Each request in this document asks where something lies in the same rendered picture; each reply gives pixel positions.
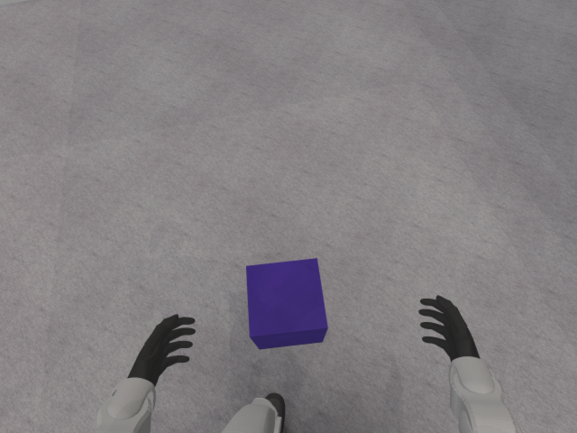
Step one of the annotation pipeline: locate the robot left foot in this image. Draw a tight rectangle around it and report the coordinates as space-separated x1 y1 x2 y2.
265 393 285 433

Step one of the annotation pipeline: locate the carton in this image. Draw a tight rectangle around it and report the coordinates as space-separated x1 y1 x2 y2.
246 258 328 349

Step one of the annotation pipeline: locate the robot left forearm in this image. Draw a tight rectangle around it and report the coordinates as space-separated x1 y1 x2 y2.
95 377 156 433

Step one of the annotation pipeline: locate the robot right hand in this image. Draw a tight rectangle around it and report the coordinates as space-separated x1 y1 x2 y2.
418 295 480 362

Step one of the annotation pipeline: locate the robot left hand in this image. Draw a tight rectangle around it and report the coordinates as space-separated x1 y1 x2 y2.
128 314 196 387

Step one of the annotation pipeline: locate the left robot thigh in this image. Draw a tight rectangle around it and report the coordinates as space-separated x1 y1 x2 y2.
221 404 282 433

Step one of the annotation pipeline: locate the robot right forearm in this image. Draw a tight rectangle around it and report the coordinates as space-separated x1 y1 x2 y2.
449 356 523 433

